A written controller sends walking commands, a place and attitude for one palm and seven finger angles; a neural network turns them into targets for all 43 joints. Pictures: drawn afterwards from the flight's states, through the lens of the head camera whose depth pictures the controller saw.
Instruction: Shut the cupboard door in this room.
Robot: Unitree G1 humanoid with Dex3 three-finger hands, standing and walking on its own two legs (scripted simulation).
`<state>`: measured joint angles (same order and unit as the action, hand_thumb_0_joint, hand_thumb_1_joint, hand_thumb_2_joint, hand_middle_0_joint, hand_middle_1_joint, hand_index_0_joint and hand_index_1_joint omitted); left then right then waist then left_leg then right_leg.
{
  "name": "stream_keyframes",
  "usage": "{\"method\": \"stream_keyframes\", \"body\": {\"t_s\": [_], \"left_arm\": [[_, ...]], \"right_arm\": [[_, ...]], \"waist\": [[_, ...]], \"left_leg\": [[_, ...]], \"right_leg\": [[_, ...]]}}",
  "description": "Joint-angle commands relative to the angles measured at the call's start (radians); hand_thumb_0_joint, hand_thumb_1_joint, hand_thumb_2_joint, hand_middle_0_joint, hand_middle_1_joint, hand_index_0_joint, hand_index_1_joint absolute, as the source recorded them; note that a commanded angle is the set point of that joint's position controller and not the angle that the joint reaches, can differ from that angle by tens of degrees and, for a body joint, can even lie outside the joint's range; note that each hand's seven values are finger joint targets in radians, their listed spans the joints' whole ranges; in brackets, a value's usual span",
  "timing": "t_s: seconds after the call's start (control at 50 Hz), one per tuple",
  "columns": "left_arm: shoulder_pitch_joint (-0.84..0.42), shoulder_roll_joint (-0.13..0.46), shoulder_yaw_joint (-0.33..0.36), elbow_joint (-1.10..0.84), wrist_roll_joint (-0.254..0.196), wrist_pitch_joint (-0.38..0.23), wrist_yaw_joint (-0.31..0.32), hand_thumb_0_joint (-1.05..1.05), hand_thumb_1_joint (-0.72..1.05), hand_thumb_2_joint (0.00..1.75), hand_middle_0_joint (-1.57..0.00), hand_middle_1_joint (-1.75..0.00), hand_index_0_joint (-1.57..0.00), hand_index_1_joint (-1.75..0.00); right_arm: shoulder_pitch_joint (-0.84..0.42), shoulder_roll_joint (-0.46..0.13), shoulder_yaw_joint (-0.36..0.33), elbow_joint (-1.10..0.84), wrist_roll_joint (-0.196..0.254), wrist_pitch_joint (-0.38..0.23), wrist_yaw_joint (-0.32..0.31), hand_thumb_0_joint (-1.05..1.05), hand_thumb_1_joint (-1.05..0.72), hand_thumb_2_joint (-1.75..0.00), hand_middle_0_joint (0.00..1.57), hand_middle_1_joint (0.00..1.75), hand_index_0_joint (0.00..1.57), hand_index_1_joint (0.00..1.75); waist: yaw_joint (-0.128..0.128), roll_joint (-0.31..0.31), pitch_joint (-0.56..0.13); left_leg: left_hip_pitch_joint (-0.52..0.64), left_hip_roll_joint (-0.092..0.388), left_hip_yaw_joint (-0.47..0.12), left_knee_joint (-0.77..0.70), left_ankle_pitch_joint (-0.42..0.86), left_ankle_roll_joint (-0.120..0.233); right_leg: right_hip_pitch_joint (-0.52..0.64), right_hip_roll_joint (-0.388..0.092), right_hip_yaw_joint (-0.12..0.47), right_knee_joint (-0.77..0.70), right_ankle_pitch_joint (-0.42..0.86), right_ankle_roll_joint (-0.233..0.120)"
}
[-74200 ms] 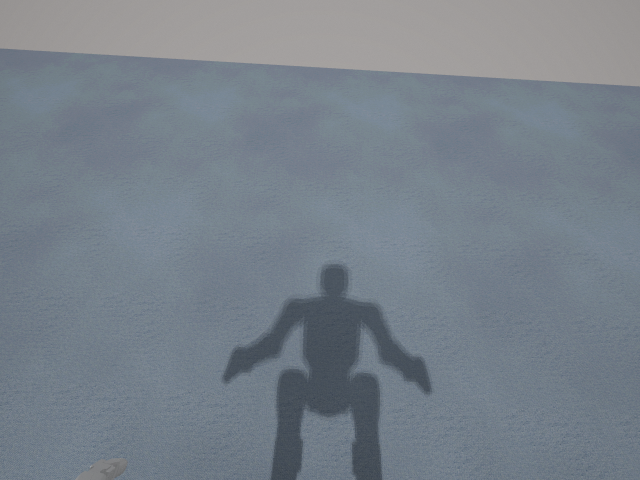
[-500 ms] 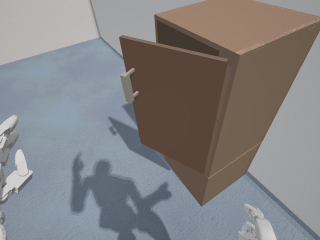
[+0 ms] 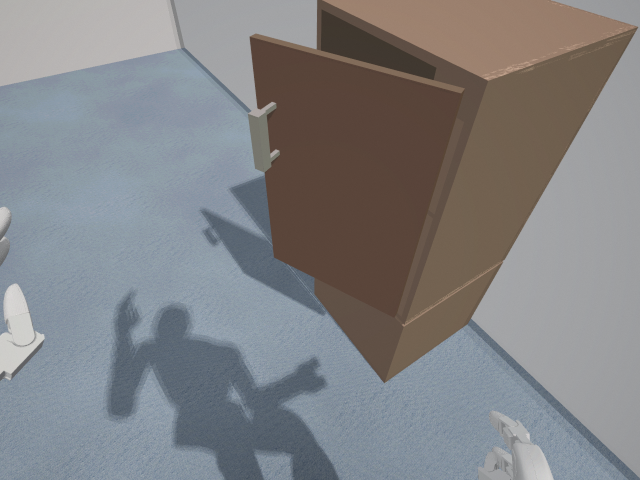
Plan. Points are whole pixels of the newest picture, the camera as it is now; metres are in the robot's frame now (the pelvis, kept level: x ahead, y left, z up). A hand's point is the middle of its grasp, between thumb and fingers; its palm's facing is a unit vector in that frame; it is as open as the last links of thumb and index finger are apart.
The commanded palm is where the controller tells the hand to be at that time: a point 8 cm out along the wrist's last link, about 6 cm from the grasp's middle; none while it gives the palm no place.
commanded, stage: step back with the hand held close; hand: left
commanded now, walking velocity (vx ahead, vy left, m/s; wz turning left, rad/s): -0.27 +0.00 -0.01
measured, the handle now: (267, 136) +0.71 +0.15 +0.05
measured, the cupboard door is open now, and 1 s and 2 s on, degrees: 25 25 25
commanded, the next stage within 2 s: stop stepping back and stand still in 0.82 s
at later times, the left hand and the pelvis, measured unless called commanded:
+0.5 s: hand out of the picture +0.14 +0.27 +0.17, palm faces +0.48 -0.73 -0.49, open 7.4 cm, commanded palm +0.07 +0.30 +0.18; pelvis -0.05 -0.01 -0.02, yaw +4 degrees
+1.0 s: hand out of the picture +0.07 +0.24 +0.18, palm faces +0.34 -0.83 -0.44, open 7.4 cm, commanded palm -0.01 +0.29 +0.18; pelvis -0.16 -0.01 +0.00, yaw -2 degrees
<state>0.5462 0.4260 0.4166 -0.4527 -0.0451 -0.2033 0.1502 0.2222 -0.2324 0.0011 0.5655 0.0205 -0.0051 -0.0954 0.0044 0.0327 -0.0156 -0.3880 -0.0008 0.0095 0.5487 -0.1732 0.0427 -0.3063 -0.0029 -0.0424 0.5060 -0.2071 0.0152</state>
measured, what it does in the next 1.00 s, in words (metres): walks backwards: left foot, then right foot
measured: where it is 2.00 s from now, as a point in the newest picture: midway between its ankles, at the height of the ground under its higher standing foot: outside the picture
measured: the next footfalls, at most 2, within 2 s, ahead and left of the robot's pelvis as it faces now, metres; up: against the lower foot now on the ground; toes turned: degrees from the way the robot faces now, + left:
left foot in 0.62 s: +0.03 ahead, +0.12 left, +0.00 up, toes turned +6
right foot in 0.90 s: -0.18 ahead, -0.11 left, +0.00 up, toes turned +0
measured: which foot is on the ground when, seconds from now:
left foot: down 0.00-0.48, up 0.50-0.60, down 0.62-0.98, up 1.00-1.00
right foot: down 0.00-0.64, up 0.66-0.88, down 0.90-1.00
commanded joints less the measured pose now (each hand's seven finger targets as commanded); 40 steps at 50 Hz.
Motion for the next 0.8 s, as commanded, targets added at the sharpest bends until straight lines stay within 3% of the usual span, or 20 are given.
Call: {"method": "stream_keyframes", "body": {"t_s": [0.0,0.08,0.1,0.14,0.28,0.36,0.4,0.44,0.46,0.48,0.5,0.54,0.56,0.58,0.6,0.62,0.64,0.66,0.7,0.78], "left_arm": [[-0.074,0.180,0.131,-0.210,0.007,-0.081,0.028,0.00,0.90,0.90,-0.20,-0.30,-0.20,-0.30],[-0.097,0.208,0.147,-0.228,0.012,-0.090,0.037,0.00,0.90,0.90,-0.20,-0.30,-0.20,-0.30],[-0.089,0.181,0.120,-0.223,0.007,-0.091,0.038,0.00,0.90,0.90,-0.20,-0.30,-0.20,-0.30],[-0.093,0.192,0.122,-0.249,0.004,-0.098,0.044,0.00,0.90,0.90,-0.20,-0.30,-0.20,-0.30],[-0.044,0.214,0.181,-0.224,0.015,-0.120,0.040,0.00,0.90,0.90,-0.20,-0.30,-0.20,-0.30],[-0.031,0.197,0.192,-0.213,0.024,-0.126,0.025,0.00,0.90,0.90,-0.20,-0.30,-0.20,-0.30],[-0.020,0.201,0.195,-0.221,0.023,-0.122,0.022,0.00,0.90,0.90,-0.20,-0.30,-0.20,-0.30],[-0.027,0.204,0.174,-0.240,0.011,-0.108,0.030,0.00,0.90,0.90,-0.20,-0.30,-0.20,-0.30],[-0.049,0.211,0.155,-0.255,0.005,-0.096,0.041,0.00,0.90,0.90,-0.20,-0.30,-0.20,-0.30],[-0.083,0.228,0.159,-0.279,0.006,-0.087,0.053,0.00,0.90,0.90,-0.20,-0.30,-0.20,-0.30],[-0.080,0.219,0.144,-0.281,0.008,-0.077,0.058,0.00,0.90,0.90,-0.20,-0.30,-0.20,-0.30],[-0.106,0.222,0.150,-0.280,0.015,-0.070,0.060,0.00,0.90,0.90,-0.20,-0.30,-0.20,-0.30],[-0.112,0.221,0.148,-0.288,0.015,-0.074,0.059,0.00,0.90,0.90,-0.20,-0.30,-0.20,-0.30],[-0.128,0.221,0.142,-0.316,0.014,-0.082,0.057,0.00,0.90,0.90,-0.20,-0.30,-0.20,-0.30],[-0.119,0.219,0.158,-0.337,0.016,-0.098,0.058,0.00,0.90,0.90,-0.20,-0.30,-0.20,-0.30],[-0.123,0.221,0.182,-0.334,0.017,-0.105,0.058,0.00,0.90,0.90,-0.20,-0.30,-0.20,-0.30],[-0.086,0.218,0.193,-0.292,0.009,-0.119,0.043,0.00,0.90,0.90,-0.20,-0.30,-0.20,-0.30],[-0.080,0.209,0.212,-0.294,0.009,-0.110,0.039,0.00,0.90,0.90,-0.20,-0.30,-0.20,-0.30],[-0.077,0.160,0.159,-0.323,-0.006,-0.104,0.026,0.00,0.90,0.90,-0.20,-0.30,-0.20,-0.30],[-0.088,0.129,0.084,-0.319,-0.011,-0.094,0.013,0.00,0.90,0.90,-0.20,-0.30,-0.20,-0.30]], "right_arm": [[-0.096,-0.138,-0.054,-0.140,-0.009,-0.080,-0.016,0.00,-0.90,-0.90,0.20,0.30,0.20,0.30],[-0.087,-0.141,-0.057,-0.119,-0.019,-0.099,-0.010,0.00,-0.90,-0.90,0.20,0.30,0.20,0.30],[-0.079,-0.125,-0.050,-0.115,-0.019,-0.101,-0.009,0.00,-0.90,-0.90,0.20,0.30,0.20,0.30],[-0.083,-0.127,-0.048,-0.110,-0.020,-0.105,-0.007,0.00,-0.90,-0.90,0.20,0.30,0.20,0.30],[-0.101,-0.146,-0.057,-0.114,-0.018,-0.117,-0.010,0.00,-0.90,-0.90,0.20,0.30,0.20,0.30],[-0.102,-0.151,-0.068,-0.123,-0.017,-0.120,-0.005,0.00,-0.90,-0.90,0.20,0.30,0.20,0.30],[-0.097,-0.131,-0.070,-0.126,-0.017,-0.119,0.001,0.00,-0.90,-0.90,0.20,0.30,0.20,0.30],[-0.074,-0.105,-0.069,-0.113,-0.019,-0.105,0.015,0.00,-0.90,-0.90,0.20,0.30,0.20,0.30],[-0.059,-0.086,-0.065,-0.091,-0.022,-0.092,0.026,0.00,-0.90,-0.90,0.20,0.30,0.20,0.30],[-0.061,-0.087,-0.069,-0.076,-0.028,-0.081,0.031,0.00,-0.90,-0.90,0.20,0.30,0.20,0.30],[-0.074,-0.067,-0.062,-0.074,-0.027,-0.072,0.029,0.00,-0.90,-0.90,0.20,0.30,0.20,0.30],[-0.083,-0.061,-0.051,-0.075,-0.026,-0.070,0.017,0.00,-0.90,-0.90,0.20,0.30,0.20,0.30],[-0.081,-0.072,-0.047,-0.066,-0.025,-0.069,0.009,0.00,-0.90,-0.90,0.20,0.30,0.20,0.30],[-0.091,-0.098,-0.055,-0.066,-0.024,-0.075,-0.005,0.00,-0.90,-0.90,0.20,0.30,0.20,0.30],[-0.110,-0.130,-0.062,-0.089,-0.025,-0.085,-0.015,0.00,-0.90,-0.90,0.20,0.30,0.20,0.30],[-0.109,-0.117,-0.069,-0.087,-0.027,-0.105,-0.017,0.00,-0.90,-0.90,0.20,0.30,0.20,0.30],[-0.092,-0.110,-0.081,-0.075,-0.021,-0.130,-0.008,0.00,-0.90,-0.90,0.20,0.30,0.20,0.30],[-0.085,-0.126,-0.095,-0.082,-0.032,-0.137,-0.004,0.00,-0.90,-0.90,0.20,0.30,0.20,0.30],[-0.093,-0.104,-0.088,-0.067,-0.038,-0.149,0.012,0.00,-0.90,-0.90,0.20,0.30,0.20,0.30],[-0.084,-0.108,-0.067,-0.036,-0.039,-0.167,0.032,0.00,-0.90,-0.90,0.20,0.30,0.20,0.30]], "waist": [[-0.006,0.063,-0.055],[-0.009,0.025,-0.049],[-0.012,0.002,-0.048],[-0.015,0.020,-0.059],[-0.002,0.134,-0.085],[-0.001,0.160,-0.076],[-0.003,0.064,-0.075],[-0.014,-0.095,-0.065],[-0.018,-0.188,-0.076],[-0.021,-0.215,-0.093],[-0.023,-0.232,-0.109],[-0.022,-0.218,-0.077],[-0.030,-0.151,-0.072],[-0.033,0.014,-0.049],[-0.018,0.222,-0.071],[-0.007,0.268,-0.120],[-0.018,0.266,-0.197],[-0.016,0.271,-0.144],[-0.008,0.154,-0.124],[-0.012,0.212,-0.154]], "left_leg": [[-0.240,0.115,-0.138,-0.221,-0.405,0.039],[-0.161,0.081,-0.109,-0.135,-0.373,0.019],[-0.132,0.072,-0.104,-0.122,-0.329,0.009],[-0.096,0.072,-0.099,-0.116,-0.298,0.005],[-0.345,0.166,-0.192,-0.283,-0.439,0.053],[-0.542,0.205,-0.194,-0.270,-0.594,0.087],[-0.483,0.154,-0.147,-0.149,-0.546,0.063],[-0.264,0.048,-0.053,0.119,-0.424,-0.014],[-0.103,0.005,-0.010,0.276,-0.310,-0.052],[-0.007,-0.010,-0.006,0.394,-0.271,-0.060],[-0.003,-0.003,-0.012,0.429,-0.276,-0.055],[0.037,0.016,-0.021,0.243,-0.256,-0.045],[0.087,0.013,-0.012,0.066,-0.198,-0.039],[0.075,0.057,-0.057,-0.115,-0.131,-0.017],[-0.064,0.217,-0.219,-0.230,-0.082,0.046],[-0.160,0.322,-0.279,-0.275,-0.052,0.092],[-0.242,0.371,-0.289,-0.366,-0.334,0.106],[-0.311,0.382,-0.317,-0.360,-0.382,0.129],[-0.132,0.337,-0.232,-0.254,-0.103,0.110],[0.130,0.300,-0.162,-0.206,0.188,0.056]], "right_leg": [[0.204,-0.015,0.097,-0.019,-0.110,-0.010],[0.081,-0.054,0.152,-0.109,-0.225,-0.033],[0.049,-0.067,0.147,-0.124,-0.226,-0.040],[0.020,-0.067,0.141,-0.132,-0.213,-0.039],[0.285,0.039,0.081,0.091,-0.033,-0.005],[0.402,0.058,0.122,0.209,-0.023,-0.004],[0.299,0.002,0.220,0.128,-0.041,-0.032],[-0.010,-0.171,0.438,-0.122,-0.219,-0.110],[-0.165,-0.276,0.491,-0.237,-0.280,-0.158],[-0.243,-0.319,0.495,-0.287,-0.242,-0.189],[-0.210,-0.317,0.440,-0.275,-0.166,-0.185],[-0.188,-0.243,0.319,-0.196,-0.013,-0.138],[-0.184,-0.195,0.265,-0.134,0.027,-0.102],[-0.165,-0.110,0.189,-0.029,0.029,-0.055],[-0.056,0.011,0.108,0.157,-0.011,0.001],[0.055,0.075,0.068,0.327,-0.110,0.017],[0.169,0.098,0.092,0.508,-0.217,0.013],[0.150,0.097,0.102,0.562,-0.214,0.010],[0.021,0.074,0.095,0.451,-0.256,0.004],[-0.011,0.067,0.040,0.118,-0.205,0.007]]}}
